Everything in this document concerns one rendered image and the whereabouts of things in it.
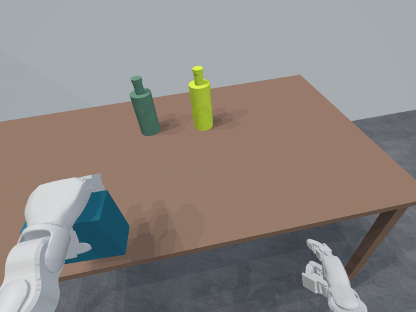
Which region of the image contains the robot right forearm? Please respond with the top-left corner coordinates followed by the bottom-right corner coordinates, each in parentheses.
top-left (327, 285), bottom-right (367, 312)

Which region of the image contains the robot left forearm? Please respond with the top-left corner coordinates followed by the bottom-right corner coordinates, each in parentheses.
top-left (0, 224), bottom-right (71, 312)

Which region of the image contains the sponge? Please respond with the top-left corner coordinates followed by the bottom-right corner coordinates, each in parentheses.
top-left (20, 190), bottom-right (129, 264)

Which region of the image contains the table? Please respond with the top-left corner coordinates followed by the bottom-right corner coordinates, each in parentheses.
top-left (0, 75), bottom-right (416, 287)

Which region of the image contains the right robot hand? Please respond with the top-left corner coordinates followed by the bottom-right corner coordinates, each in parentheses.
top-left (302, 239), bottom-right (351, 297)

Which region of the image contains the left robot hand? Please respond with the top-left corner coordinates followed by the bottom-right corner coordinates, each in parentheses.
top-left (24, 173), bottom-right (105, 260)

